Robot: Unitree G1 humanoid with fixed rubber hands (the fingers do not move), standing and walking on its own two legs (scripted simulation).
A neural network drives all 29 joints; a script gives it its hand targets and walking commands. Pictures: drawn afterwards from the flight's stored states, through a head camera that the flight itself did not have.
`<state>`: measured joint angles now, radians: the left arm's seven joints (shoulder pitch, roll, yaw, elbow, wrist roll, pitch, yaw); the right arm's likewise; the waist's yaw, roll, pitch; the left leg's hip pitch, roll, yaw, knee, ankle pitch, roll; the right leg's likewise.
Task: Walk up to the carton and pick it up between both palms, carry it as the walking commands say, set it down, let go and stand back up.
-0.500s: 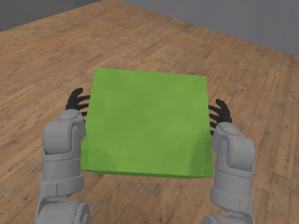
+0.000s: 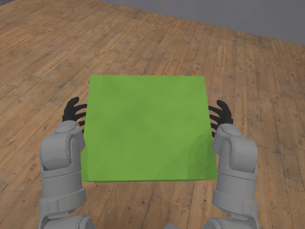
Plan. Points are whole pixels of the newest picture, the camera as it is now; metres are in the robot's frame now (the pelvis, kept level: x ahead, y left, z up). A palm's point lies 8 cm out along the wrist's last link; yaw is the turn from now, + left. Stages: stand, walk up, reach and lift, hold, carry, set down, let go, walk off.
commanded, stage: carry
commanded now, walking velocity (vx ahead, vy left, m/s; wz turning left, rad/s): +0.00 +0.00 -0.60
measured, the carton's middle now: (147, 134) +0.37 +0.03 +0.04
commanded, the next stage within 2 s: none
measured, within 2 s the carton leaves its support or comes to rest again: neither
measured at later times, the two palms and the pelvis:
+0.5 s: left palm (165, 145) +0.30 -0.01 +0.10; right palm out of the picture +0.18 -0.35 +0.10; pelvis -0.08 -0.06 -0.01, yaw -18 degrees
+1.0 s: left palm (214, 170) +0.23 -0.11 +0.12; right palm out of the picture +0.02 -0.40 +0.12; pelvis -0.15 -0.07 -0.01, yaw -36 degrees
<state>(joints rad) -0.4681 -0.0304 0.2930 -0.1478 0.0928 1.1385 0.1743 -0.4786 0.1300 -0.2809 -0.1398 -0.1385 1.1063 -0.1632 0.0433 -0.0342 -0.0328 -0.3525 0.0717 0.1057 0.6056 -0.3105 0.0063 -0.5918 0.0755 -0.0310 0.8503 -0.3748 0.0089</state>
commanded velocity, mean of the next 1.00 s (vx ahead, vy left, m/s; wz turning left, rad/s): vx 0.00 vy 0.00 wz -0.60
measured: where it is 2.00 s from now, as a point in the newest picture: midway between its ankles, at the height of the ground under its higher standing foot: outside the picture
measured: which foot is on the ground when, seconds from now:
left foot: down 0.00-0.26, up 0.28-0.62, down 0.64-1.00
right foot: up 0.00-0.22, down 0.24-0.66, up 0.68-0.96, down 0.98-1.00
